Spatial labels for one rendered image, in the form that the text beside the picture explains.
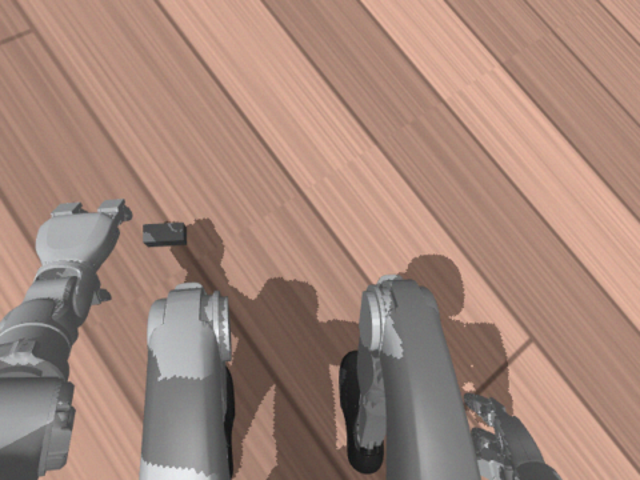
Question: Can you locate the left robot hand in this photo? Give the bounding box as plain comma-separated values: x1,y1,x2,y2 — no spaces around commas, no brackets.
35,199,132,305

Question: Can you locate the right robot arm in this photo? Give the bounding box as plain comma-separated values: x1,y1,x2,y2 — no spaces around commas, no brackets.
512,461,562,480

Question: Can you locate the right robot hand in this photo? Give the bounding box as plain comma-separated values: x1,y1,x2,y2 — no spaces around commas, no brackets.
463,393,545,480

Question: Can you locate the left robot arm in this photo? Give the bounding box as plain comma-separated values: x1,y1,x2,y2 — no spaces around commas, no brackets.
0,261,97,480

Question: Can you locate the small box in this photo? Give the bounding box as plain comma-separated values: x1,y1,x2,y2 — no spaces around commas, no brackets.
143,222,187,247

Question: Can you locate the right robot foot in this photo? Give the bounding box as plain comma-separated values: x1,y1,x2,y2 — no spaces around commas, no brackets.
339,350,384,474

